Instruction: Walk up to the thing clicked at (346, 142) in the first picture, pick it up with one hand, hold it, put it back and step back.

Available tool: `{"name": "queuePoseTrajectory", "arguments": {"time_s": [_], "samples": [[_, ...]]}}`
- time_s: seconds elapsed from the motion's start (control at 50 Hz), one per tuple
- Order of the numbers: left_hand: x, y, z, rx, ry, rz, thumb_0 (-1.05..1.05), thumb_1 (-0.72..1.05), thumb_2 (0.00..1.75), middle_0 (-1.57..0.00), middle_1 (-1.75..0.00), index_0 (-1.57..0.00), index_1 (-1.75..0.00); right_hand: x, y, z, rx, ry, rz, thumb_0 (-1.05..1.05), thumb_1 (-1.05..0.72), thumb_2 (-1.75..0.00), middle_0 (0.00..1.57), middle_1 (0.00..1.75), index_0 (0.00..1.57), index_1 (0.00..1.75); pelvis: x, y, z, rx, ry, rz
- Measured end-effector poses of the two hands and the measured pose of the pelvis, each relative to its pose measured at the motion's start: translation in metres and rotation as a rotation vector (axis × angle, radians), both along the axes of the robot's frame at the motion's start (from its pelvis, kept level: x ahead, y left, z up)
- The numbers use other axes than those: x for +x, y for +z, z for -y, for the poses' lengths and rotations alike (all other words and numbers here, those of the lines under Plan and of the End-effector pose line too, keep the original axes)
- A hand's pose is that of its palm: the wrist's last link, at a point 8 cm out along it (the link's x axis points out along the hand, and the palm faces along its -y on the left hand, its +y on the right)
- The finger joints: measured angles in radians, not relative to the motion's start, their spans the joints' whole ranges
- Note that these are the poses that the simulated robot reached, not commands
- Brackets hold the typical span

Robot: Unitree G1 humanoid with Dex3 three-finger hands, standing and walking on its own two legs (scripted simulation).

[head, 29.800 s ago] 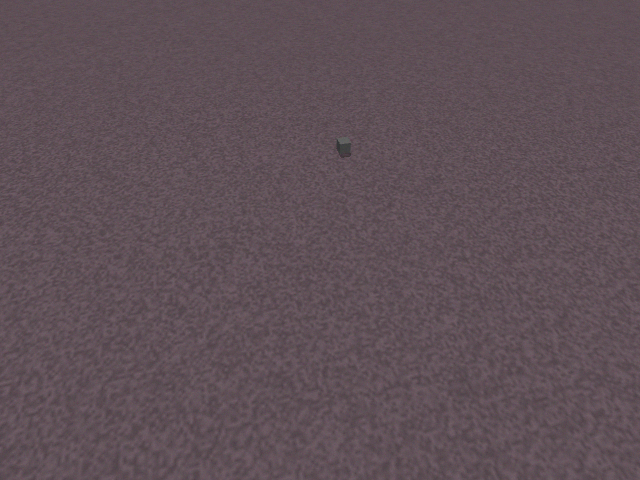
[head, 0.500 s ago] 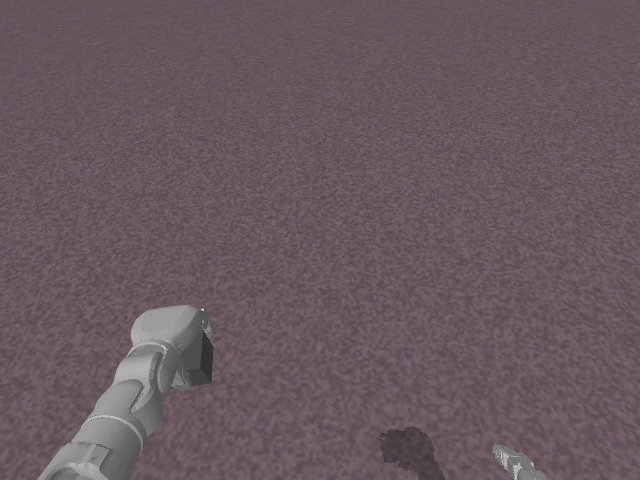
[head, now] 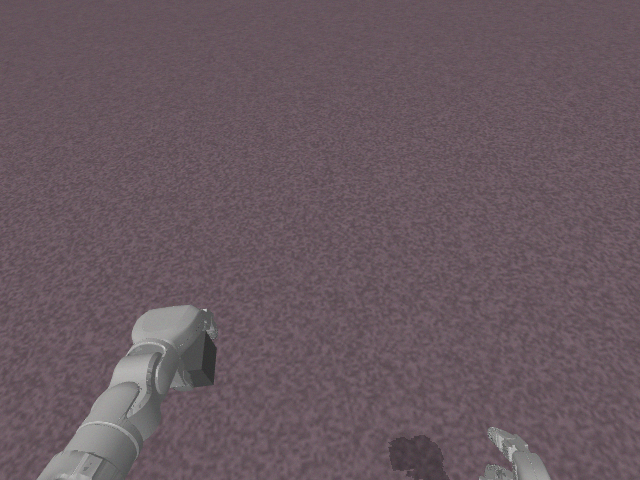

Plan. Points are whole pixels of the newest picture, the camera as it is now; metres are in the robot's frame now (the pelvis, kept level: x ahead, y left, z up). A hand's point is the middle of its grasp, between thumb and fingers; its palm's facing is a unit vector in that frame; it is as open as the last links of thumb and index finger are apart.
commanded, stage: hold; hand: left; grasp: from above
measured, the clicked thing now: (189, 360) +0.31 +0.22 -0.07
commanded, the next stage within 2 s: crouch in 0.72 s
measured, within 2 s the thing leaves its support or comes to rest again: neither
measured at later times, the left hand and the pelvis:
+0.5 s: hand (178, 354) +0.30 +0.22 -0.03, palm faces -0.43 -0.08 -0.90, open 8.9 cm; pelvis +0.00 +0.00 +0.00, yaw +0 degrees
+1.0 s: hand (179, 358) +0.29 +0.22 -0.04, palm faces -0.42 -0.08 -0.90, open 8.8 cm; pelvis +0.00 +0.00 +0.00, yaw +0 degrees
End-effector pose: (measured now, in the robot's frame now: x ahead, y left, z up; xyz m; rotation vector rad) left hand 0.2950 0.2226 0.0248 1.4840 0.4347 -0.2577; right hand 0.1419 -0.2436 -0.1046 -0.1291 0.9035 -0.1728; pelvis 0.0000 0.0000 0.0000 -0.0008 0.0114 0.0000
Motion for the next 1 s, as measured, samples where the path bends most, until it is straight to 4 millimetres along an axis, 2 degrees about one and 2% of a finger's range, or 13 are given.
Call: {"name": "queuePoseTrajectory", "arguments": {"time_s": [0.16,0.36,0.64,1.0], "samples": [[0.001,0.005,-0.002,-0.004,0.004,0.001,0.01,0.23,0.3,-0.75,-0.43,-0.77,-0.39,0.006,0.002,-0.002,0.004,0.007,0.009,0.01,-0.89,-0.89,0.2,0.3,0.2,0.3,0.002,0.001,0.0,0.001,0.002,0.005],[0.001,0.001,-0.002,-0.006,0.002,-0.017,0.01,0.23,0.3,-0.74,-0.43,-0.77,-0.39,0.011,0.004,-0.003,0.001,0.009,0.011,0.01,-0.89,-0.89,0.2,0.3,0.2,0.3,0.004,0.002,0.0,0.001,0.003,0.003],[0.009,0.007,-0.004,0.001,0.013,0.007,0.01,0.24,0.29,-0.75,-0.42,-0.78,-0.38,0.003,0.002,0.001,-0.002,-0.01,-0.012,0.01,-0.89,-0.89,0.2,0.3,0.2,0.3,0.006,0.002,0.0,0.0,0.001,0.003],[0.003,-0.003,-0.002,0.007,0.01,0.005,0.01,0.24,0.27,-0.75,-0.43,-0.78,-0.38,0.0,0.0,0.002,0.0,-0.004,-0.018,0.01,-0.88,-0.89,0.2,0.3,0.2,0.3,0.002,0.002,0.002,0.001,0.007,-0.004]]}}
